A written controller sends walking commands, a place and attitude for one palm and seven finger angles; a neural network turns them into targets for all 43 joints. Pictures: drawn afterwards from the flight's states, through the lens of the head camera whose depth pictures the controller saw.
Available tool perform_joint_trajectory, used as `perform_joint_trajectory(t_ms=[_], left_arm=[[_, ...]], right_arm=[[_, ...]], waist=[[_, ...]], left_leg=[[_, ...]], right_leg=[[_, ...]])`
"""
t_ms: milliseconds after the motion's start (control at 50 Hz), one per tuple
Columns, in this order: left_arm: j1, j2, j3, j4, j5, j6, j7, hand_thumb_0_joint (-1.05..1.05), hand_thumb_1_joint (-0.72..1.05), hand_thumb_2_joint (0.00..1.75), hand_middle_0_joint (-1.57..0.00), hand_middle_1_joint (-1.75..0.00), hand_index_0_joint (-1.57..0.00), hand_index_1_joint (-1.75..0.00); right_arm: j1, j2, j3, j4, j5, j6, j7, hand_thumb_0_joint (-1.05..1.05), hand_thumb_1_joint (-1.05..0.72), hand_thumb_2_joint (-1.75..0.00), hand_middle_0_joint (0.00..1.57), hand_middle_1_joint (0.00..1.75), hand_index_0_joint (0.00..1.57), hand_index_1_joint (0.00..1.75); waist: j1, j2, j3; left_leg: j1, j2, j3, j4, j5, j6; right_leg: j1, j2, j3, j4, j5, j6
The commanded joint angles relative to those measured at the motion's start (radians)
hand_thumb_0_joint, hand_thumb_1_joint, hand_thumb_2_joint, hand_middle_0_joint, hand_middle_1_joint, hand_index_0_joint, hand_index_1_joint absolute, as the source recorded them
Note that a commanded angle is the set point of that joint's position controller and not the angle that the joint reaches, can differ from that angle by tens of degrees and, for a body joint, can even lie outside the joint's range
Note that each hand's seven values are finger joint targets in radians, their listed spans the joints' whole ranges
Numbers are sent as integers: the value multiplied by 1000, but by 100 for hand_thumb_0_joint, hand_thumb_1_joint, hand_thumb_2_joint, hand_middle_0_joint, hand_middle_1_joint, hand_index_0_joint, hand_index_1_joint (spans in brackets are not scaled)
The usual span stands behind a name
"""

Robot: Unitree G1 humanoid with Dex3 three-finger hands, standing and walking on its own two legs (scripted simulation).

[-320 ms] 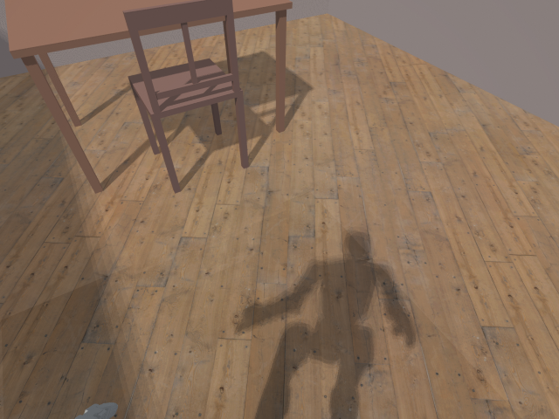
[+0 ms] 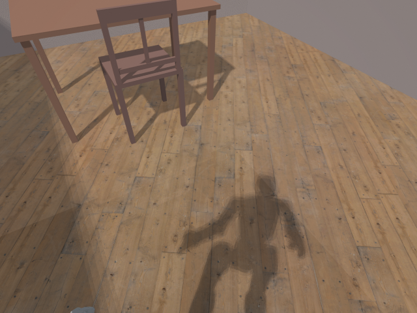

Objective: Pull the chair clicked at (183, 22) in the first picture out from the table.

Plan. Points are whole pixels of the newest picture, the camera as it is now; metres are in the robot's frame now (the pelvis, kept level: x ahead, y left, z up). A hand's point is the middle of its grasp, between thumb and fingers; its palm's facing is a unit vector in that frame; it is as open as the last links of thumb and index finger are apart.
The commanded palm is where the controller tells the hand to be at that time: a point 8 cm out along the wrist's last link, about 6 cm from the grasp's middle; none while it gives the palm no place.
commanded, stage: stand and wait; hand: left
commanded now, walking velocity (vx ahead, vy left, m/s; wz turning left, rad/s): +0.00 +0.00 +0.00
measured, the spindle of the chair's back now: (144, 41) +1.43 +0.45 -0.10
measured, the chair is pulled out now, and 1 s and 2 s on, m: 0.00 0.00 0.00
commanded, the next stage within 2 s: look at it before walking up in 0.56 s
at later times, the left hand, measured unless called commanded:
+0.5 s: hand out of the picture +0.06 +0.24 -0.15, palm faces -0.02 -0.95 -0.33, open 7.3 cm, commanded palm none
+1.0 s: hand out of the picture +0.05 +0.24 -0.15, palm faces -0.02 -0.95 -0.32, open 7.3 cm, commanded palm none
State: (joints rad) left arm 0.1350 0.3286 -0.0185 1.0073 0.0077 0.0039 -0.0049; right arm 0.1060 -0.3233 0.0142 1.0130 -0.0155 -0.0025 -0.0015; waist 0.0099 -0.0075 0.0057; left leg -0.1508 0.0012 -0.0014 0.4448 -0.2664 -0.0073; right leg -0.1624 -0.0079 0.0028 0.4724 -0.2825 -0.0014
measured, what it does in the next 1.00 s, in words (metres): stands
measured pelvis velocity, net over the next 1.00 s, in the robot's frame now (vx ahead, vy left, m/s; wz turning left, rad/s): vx -0.01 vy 0.00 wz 0.00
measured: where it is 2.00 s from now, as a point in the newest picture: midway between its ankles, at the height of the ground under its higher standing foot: outside the picture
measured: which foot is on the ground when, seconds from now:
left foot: down 0.00-1.00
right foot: down 0.00-1.00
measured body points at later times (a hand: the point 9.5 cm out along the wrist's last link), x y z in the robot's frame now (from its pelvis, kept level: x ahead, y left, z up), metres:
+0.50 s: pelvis -0.01 +0.00 +0.00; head -0.02 +0.00 +0.45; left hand +0.06 +0.29 -0.13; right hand +0.06 -0.29 -0.13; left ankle -0.02 +0.13 -0.74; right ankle -0.02 -0.12 -0.74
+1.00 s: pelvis -0.01 +0.00 +0.01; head -0.02 +0.00 +0.46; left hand +0.06 +0.29 -0.13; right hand +0.06 -0.29 -0.13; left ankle -0.02 +0.13 -0.74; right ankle -0.02 -0.12 -0.74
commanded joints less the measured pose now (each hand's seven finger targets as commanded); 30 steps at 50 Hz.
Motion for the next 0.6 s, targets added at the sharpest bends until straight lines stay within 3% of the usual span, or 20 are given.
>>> perform_joint_trajectory(t_ms=[0,260,400,580], left_arm=[[-48,211,54,-58,2,-21,18,0,90,90,-20,-30,-20,-30],[-32,217,52,-6,1,-26,18,0,90,90,-20,-30,-20,-30],[-34,216,48,9,1,-23,16,0,90,90,-20,-30,-20,-30],[-33,214,47,14,3,-25,16,0,90,90,-20,-30,-20,-30]], right_arm=[[-52,-210,-53,-54,0,-31,-19,0,-90,-90,20,30,20,30],[-34,-212,-49,2,7,-28,-16,0,-90,-90,20,30,20,30],[-29,-214,-45,24,5,-28,-14,0,-90,-90,20,30,20,30],[-27,-214,-45,31,6,-31,-13,0,-90,-90,20,30,20,30]], waist=[[-7,13,-51],[-7,-8,-42],[-6,1,-4],[-7,3,-20]], left_leg=[[16,109,-77,-71,245,45],[20,112,-82,-93,206,38],[-3,112,-94,-124,154,38],[10,116,-93,-128,170,38]], right_leg=[[3,-106,87,-88,227,-34],[17,-113,98,-129,210,-34],[-1,-108,104,-149,133,-31],[3,-109,103,-151,149,-29]])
